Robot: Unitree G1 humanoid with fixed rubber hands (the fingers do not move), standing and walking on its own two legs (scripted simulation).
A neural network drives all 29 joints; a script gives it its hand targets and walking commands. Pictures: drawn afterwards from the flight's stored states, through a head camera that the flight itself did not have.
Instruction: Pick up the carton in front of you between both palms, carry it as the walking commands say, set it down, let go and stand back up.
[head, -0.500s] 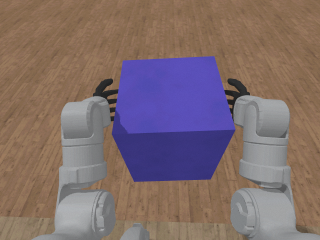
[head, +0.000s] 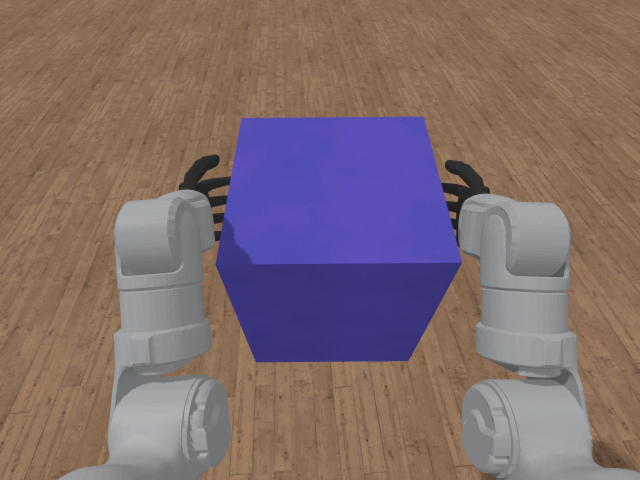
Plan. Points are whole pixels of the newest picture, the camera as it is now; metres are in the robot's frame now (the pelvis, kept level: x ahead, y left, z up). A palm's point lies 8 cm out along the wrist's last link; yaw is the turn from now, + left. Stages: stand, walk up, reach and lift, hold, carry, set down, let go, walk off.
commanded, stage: carry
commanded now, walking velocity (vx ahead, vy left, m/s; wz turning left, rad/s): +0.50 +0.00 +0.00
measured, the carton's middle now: (332, 250) +0.39 -0.01 +0.10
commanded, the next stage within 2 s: none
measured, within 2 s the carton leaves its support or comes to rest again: neither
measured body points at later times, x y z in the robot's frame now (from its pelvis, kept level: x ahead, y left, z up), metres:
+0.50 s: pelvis +0.32 +0.03 +0.01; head +0.32 +0.03 +0.46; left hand +0.67 +0.18 +0.11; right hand +0.67 -0.12 +0.11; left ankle +0.41 +0.11 -0.71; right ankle +0.15 -0.09 -0.67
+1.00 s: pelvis +0.63 -0.01 +0.02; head +0.58 -0.02 +0.46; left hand +0.90 +0.14 +0.11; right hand +0.90 -0.16 +0.10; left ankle +0.47 +0.10 -0.64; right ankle +0.70 -0.09 -0.71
